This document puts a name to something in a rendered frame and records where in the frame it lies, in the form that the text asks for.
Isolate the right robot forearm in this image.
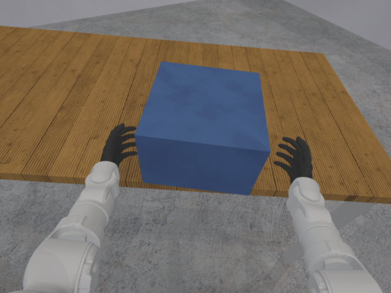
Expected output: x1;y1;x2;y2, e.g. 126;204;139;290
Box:
286;177;383;293

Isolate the robot right upper arm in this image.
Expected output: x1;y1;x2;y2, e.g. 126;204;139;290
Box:
309;269;381;293

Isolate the carton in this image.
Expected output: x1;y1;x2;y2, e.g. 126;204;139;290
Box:
134;61;271;196

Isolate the table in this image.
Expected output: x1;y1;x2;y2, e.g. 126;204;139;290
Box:
0;26;391;264

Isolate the robot left upper arm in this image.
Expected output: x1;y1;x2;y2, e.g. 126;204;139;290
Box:
9;238;100;293

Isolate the robot right hand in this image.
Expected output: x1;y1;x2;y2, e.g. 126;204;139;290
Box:
274;136;313;184

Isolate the left robot forearm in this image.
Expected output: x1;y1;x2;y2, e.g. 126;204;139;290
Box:
23;161;120;289

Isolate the robot left hand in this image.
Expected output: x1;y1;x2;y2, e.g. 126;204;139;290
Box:
100;123;137;168

